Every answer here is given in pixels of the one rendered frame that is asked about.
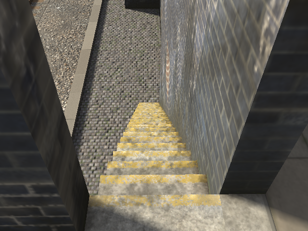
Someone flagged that stairs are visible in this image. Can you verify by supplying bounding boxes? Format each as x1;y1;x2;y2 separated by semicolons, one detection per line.
98;102;210;195

